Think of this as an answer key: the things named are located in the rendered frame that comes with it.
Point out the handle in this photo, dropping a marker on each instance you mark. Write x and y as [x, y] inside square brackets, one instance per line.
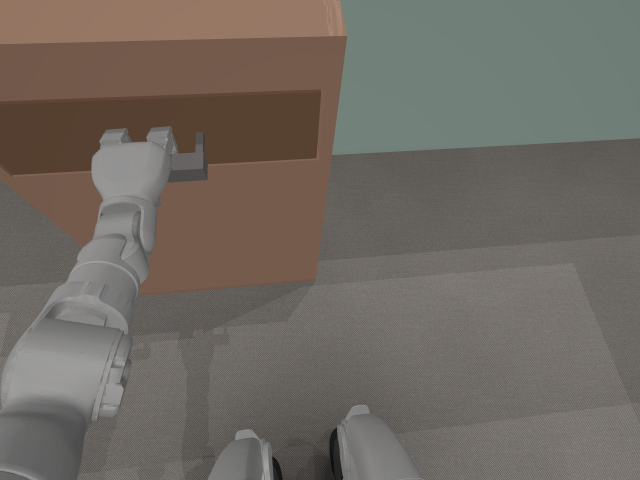
[190, 166]

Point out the robot left hand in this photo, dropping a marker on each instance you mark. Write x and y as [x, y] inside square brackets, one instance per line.
[140, 169]

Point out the cabinet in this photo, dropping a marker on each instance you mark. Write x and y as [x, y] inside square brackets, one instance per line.
[249, 223]

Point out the robot left forearm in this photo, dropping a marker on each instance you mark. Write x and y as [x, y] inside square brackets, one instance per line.
[105, 281]

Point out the left robot upper arm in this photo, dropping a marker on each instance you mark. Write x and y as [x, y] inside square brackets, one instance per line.
[68, 375]

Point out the right robot shin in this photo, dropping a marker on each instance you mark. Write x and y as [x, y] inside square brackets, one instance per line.
[355, 410]

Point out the robot right thigh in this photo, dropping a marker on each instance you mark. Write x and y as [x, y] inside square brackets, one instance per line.
[368, 445]

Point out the drawer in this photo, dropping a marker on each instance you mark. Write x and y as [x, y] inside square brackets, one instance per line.
[62, 135]

